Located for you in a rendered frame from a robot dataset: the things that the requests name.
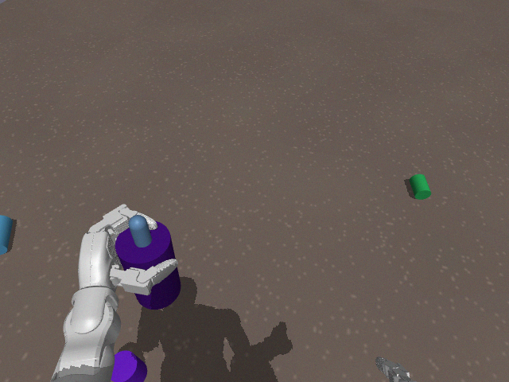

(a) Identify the left robot arm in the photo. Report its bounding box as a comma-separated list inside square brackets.
[50, 286, 121, 382]

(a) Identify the left robot hand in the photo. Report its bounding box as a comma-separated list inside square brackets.
[78, 204, 178, 295]

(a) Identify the right robot hand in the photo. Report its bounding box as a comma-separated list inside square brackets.
[375, 357, 417, 382]

